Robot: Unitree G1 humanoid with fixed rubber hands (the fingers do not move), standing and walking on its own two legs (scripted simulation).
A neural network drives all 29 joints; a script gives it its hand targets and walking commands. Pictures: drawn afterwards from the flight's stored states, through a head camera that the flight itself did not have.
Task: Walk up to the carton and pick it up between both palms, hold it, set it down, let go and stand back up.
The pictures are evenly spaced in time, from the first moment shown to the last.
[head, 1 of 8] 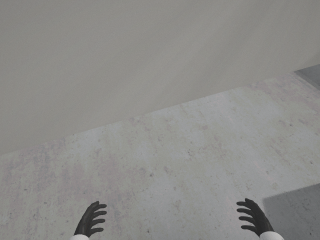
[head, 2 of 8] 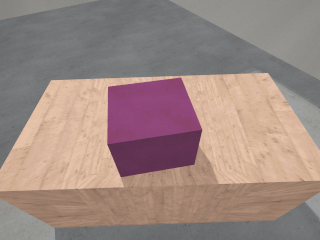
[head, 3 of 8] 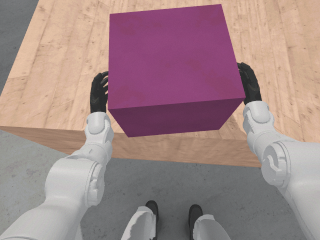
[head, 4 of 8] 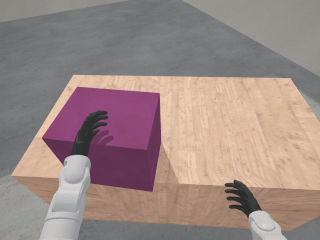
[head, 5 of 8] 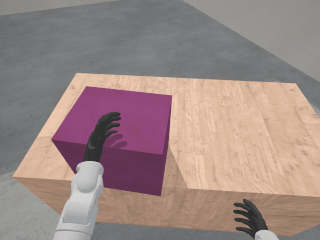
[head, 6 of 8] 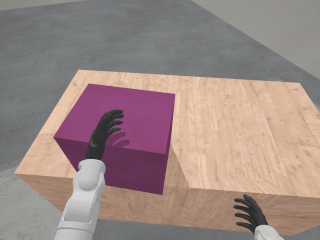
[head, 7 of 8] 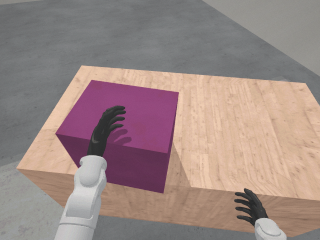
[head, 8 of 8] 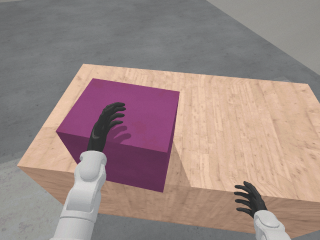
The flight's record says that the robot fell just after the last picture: no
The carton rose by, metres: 0.21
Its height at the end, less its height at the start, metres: +0.02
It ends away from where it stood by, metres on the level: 0.22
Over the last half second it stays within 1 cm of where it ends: yes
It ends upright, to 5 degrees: no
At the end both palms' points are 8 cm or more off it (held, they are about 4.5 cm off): no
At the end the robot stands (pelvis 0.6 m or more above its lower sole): yes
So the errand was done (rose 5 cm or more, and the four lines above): no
